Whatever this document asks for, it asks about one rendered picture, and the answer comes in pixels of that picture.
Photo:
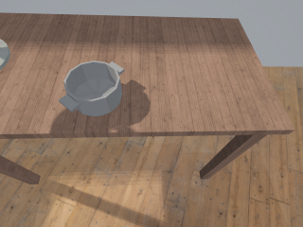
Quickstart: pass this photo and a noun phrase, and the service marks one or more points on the lid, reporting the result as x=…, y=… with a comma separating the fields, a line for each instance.
x=4, y=54

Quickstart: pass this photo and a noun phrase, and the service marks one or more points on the table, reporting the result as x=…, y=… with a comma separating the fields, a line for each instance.
x=183, y=76

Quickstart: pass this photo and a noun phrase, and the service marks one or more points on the pot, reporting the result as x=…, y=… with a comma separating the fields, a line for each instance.
x=93, y=88

